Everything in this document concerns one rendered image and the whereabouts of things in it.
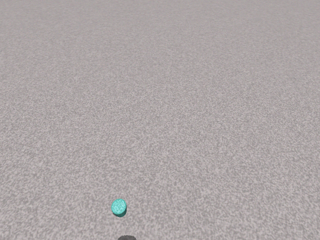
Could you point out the cup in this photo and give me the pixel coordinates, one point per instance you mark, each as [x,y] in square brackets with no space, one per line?
[119,207]

